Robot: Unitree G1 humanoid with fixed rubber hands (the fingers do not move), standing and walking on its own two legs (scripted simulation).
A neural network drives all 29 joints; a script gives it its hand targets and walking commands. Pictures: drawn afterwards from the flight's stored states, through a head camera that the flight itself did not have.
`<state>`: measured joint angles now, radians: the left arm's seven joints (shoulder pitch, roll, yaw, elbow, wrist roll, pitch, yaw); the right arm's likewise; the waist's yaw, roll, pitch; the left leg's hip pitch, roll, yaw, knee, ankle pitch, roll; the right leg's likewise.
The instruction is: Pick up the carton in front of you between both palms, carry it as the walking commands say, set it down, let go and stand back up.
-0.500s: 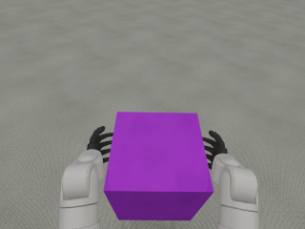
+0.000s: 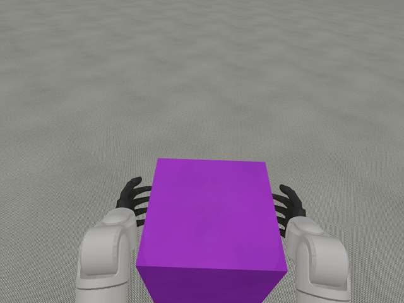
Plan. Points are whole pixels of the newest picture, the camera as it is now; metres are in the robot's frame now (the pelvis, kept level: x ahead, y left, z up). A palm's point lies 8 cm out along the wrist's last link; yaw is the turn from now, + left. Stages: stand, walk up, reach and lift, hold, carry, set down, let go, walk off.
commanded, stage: carry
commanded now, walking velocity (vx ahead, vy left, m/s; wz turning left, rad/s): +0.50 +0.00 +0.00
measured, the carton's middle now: (208, 237) +0.27 +0.00 +0.02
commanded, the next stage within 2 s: none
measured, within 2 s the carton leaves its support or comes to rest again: neither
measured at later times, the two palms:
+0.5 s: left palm (165, 120) +0.57 +0.13 +0.10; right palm (273, 129) +0.57 -0.17 +0.09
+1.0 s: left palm (173, 77) +0.90 +0.15 +0.08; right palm (251, 81) +0.89 -0.15 +0.09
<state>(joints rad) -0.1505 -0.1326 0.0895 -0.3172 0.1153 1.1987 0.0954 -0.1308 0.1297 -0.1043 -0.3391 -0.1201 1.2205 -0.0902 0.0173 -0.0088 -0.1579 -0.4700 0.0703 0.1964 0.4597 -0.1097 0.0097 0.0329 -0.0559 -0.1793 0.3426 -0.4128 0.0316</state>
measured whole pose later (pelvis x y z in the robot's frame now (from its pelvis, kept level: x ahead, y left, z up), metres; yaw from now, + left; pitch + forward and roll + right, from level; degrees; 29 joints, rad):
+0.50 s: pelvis +0.31 -0.02 -0.01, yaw +0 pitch +3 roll -1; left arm -0.16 -0.13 0.10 -0.34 0.12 1.21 0.09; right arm -0.15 0.13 -0.10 -0.34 -0.12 1.23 -0.09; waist 0.00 0.03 -0.14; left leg 0.01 0.10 0.18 0.46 -0.47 -0.05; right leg -0.45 -0.05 -0.23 0.48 -0.09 -0.04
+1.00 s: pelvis +0.63 +0.00 -0.01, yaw -1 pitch +3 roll +1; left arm -0.16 -0.13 0.12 -0.35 0.12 1.21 0.09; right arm -0.16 0.13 -0.09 -0.34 -0.12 1.22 -0.09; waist 0.00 -0.04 -0.10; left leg -0.47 0.04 0.24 0.53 -0.10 0.07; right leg 0.00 -0.12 -0.17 0.60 -0.48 0.04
